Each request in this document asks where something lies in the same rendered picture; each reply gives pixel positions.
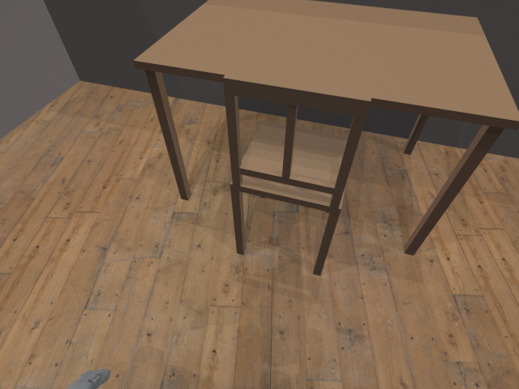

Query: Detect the chair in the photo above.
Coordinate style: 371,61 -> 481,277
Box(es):
223,74 -> 371,276

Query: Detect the table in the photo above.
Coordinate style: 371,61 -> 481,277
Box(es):
133,0 -> 519,255

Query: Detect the left robot hand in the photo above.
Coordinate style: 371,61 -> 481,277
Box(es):
67,369 -> 110,389

